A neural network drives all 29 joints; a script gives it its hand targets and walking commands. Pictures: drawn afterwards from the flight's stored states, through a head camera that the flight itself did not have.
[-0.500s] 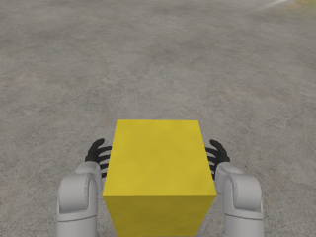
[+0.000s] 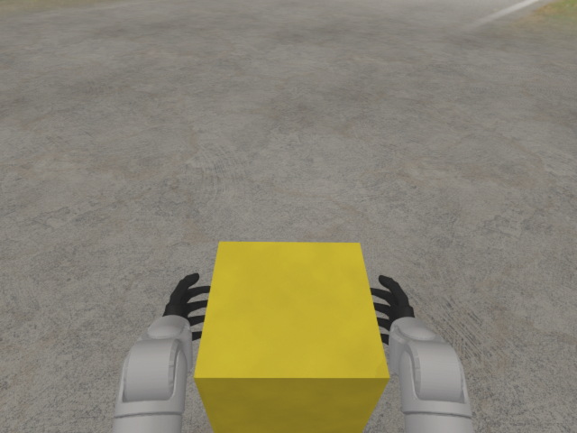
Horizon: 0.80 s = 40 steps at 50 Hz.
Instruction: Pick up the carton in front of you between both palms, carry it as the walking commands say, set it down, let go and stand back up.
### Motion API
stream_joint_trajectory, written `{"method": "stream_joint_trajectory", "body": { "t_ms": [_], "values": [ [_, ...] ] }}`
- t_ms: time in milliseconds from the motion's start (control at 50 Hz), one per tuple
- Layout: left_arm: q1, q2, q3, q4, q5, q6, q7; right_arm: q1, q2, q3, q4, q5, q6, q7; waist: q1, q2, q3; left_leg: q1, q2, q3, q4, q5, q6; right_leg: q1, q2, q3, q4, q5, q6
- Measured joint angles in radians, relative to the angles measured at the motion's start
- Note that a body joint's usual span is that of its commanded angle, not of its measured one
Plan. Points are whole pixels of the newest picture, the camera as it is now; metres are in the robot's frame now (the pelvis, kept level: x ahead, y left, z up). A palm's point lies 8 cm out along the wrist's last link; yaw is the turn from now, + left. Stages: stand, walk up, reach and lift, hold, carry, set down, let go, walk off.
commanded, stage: carry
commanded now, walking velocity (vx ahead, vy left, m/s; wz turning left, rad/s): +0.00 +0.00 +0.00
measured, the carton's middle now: (288, 346) +0.28 +0.00 -0.02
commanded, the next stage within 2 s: none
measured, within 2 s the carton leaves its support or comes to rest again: neither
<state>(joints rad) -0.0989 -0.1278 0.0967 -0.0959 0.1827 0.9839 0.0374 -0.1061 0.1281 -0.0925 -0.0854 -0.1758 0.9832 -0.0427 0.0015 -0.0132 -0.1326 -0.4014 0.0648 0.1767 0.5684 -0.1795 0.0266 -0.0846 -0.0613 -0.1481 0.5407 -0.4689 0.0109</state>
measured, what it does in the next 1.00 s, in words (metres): lifts its right foot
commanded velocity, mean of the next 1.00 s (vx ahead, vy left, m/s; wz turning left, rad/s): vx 0.23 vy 0.00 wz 0.00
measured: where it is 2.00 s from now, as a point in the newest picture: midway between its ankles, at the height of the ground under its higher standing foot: outside the picture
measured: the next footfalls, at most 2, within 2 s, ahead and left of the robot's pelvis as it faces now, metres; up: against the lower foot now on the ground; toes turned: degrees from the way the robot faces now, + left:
right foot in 1.26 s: +0.35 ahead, -0.13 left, +0.00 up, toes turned -2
left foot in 1.56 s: +0.42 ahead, +0.09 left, +0.00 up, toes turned -13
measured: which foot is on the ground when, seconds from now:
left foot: down 0.00-1.00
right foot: down 0.00-0.86, up 0.88-1.00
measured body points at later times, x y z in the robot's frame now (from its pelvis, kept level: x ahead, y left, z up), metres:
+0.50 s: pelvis -0.03 -0.01 +0.00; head -0.05 +0.00 +0.45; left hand +0.27 +0.15 +0.04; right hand +0.27 -0.16 +0.04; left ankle +0.07 +0.11 -0.73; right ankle -0.11 -0.10 -0.73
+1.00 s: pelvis +0.07 +0.03 +0.02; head +0.07 +0.03 +0.47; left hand +0.38 +0.16 +0.04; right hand +0.36 -0.14 +0.04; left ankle +0.06 +0.11 -0.73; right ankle +0.00 -0.09 -0.66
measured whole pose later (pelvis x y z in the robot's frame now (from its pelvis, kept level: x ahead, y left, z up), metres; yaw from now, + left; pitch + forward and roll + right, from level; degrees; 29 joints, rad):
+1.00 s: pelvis +0.07 +0.03 +0.02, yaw -2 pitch +4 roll -1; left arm -0.18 -0.14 0.16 0.13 0.23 0.71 0.02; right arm -0.18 0.14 -0.15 0.15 -0.22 0.70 -0.02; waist -0.02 0.01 -0.09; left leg -0.24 0.05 0.21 0.39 -0.22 0.04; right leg -0.40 -0.06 -0.10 0.93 -0.47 0.01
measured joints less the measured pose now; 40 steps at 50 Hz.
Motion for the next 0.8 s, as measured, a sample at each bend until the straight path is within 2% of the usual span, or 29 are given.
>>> {"method": "stream_joint_trajectory", "body": {
  "t_ms": [240,300,400,500,640,720,800],
  "values": [
    [-0.122,-0.015,0.089,0.309,0.08,-0.225,-0.033,-0.115,0.015,-0.092,0.305,-0.086,-0.228,0.037,0.001,0.006,0.019,-0.006,0.017,-0.009,-0.047,0.065,-0.005,-0.029,0.022,-0.004,0.002,0.036,-0.017],
    [-0.153,-0.022,0.116,0.354,0.095,-0.277,-0.038,-0.142,0.021,-0.12,0.348,-0.098,-0.282,0.041,0.0,0.007,0.029,-0.014,0.019,-0.01,-0.051,0.073,-0.005,-0.042,0.023,-0.004,0.008,0.039,-0.019],
    [-0.164,-0.025,0.121,0.333,0.09,-0.305,-0.037,-0.155,0.024,-0.128,0.33,-0.093,-0.311,0.041,0.001,0.006,0.047,-0.029,0.02,-0.009,-0.046,0.076,-0.003,-0.062,0.023,-0.002,0.025,0.036,-0.019],
    [-0.126,-0.016,0.088,0.263,0.064,-0.271,-0.027,-0.124,0.017,-0.093,0.263,-0.073,-0.275,0.034,0.004,0.001,0.043,-0.038,0.021,-0.006,-0.038,0.071,-0.004,-0.074,0.021,0.002,0.037,0.03,-0.019],
    [-0.099,-0.012,0.069,0.261,0.059,-0.246,-0.022,-0.096,0.012,-0.079,0.26,-0.069,-0.251,0.033,0.005,0.0,0.035,-0.034,0.024,-0.009,-0.032,0.065,-0.008,-0.066,0.023,0.0,0.037,0.025,-0.022],
    [-0.074,-0.008,0.044,0.266,0.056,-0.238,-0.016,-0.051,0.005,-0.065,0.26,-0.062,-0.255,0.03,0.015,-0.021,0.007,-0.017,0.019,-0.001,0.017,-0.073,-0.026,-0.008,0.017,0.001,-0.033,0.036,-0.026],
    [-0.095,-0.011,0.042,0.266,0.064,-0.242,-0.016,-0.065,0.006,-0.082,0.254,-0.061,-0.262,0.034,0.022,-0.037,-0.017,0.004,0.007,0.001,0.055,-0.126,-0.026,0.044,0.008,0.007,-0.121,0.056,-0.004]
  ]
}}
